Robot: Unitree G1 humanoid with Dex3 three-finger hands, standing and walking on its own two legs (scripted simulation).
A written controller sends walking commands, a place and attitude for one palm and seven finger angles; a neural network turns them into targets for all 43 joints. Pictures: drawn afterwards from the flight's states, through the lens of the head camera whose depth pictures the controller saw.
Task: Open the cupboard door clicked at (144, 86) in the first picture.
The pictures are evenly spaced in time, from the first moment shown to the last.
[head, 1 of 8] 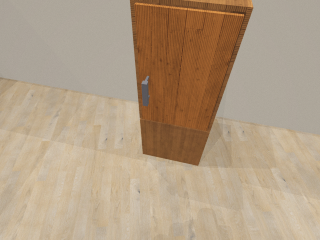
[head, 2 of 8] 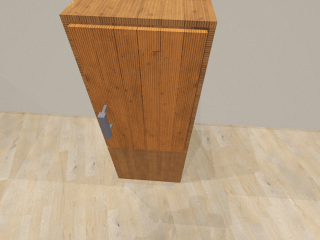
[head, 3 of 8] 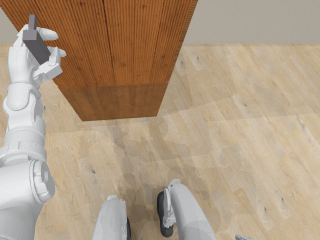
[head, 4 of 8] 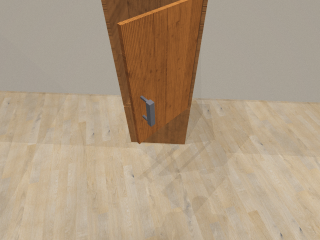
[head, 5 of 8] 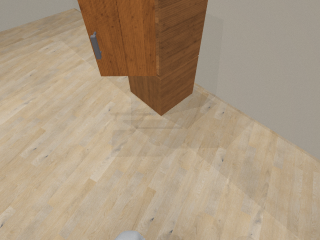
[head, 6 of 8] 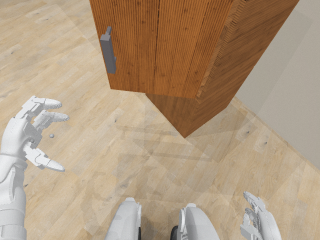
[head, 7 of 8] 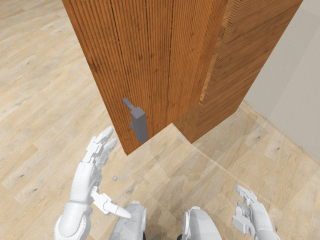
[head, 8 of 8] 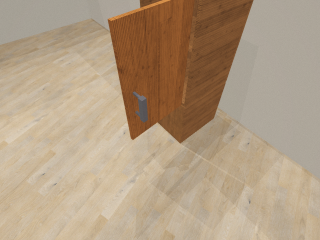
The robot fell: no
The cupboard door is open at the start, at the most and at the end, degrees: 0 94 94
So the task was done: yes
